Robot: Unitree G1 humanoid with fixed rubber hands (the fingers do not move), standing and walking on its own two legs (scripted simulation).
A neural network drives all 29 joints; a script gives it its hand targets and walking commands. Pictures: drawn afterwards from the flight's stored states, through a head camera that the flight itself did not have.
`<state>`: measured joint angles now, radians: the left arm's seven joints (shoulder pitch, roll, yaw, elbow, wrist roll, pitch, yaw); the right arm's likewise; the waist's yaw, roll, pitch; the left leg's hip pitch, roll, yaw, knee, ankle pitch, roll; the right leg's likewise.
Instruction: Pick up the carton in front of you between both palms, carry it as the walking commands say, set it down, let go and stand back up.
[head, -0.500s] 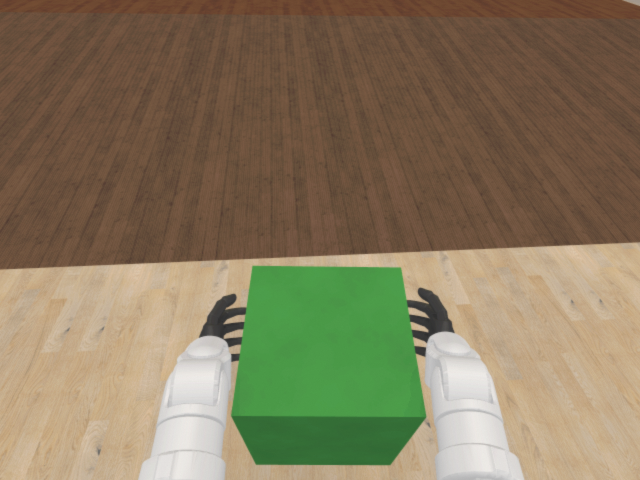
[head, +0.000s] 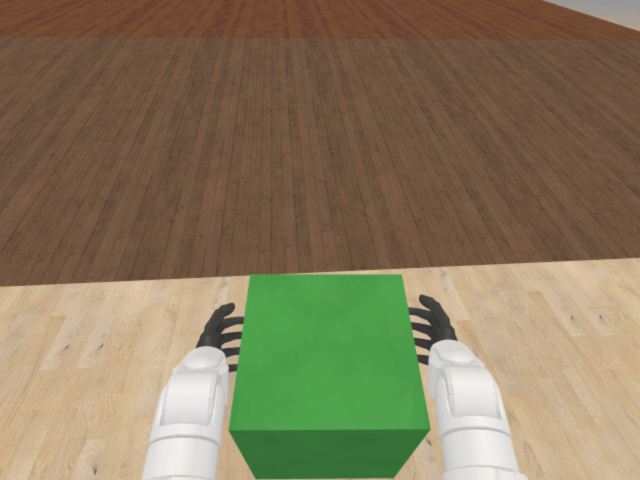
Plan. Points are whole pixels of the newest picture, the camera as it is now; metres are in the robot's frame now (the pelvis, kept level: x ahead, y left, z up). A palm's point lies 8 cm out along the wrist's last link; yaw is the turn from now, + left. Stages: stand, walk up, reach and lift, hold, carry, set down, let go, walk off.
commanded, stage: hold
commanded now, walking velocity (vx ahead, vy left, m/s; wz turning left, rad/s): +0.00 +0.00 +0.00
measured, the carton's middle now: (325, 381) +0.30 +0.00 -0.04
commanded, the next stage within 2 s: carry in 1.20 s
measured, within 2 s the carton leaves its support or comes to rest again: neither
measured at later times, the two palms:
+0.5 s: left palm (209, 358) +0.27 +0.15 +0.04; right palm (442, 354) +0.28 -0.15 +0.05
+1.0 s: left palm (210, 360) +0.27 +0.15 +0.04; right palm (443, 354) +0.28 -0.15 +0.05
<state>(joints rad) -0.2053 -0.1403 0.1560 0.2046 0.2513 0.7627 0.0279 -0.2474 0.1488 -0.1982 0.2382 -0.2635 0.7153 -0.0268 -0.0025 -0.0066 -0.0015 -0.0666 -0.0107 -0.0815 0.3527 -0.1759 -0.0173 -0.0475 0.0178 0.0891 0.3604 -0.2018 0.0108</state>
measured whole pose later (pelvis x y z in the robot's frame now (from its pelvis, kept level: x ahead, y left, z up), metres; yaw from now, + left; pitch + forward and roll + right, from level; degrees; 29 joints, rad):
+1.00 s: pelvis +0.00 +0.00 +0.00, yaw +0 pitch -7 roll +0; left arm -0.23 -0.14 0.17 0.21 0.27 0.80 0.02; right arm -0.26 0.15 -0.21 0.24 -0.28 0.75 -0.01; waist 0.00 -0.01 0.02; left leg -0.05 -0.01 -0.08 0.35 -0.17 -0.02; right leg -0.04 0.02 0.09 0.36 -0.20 0.01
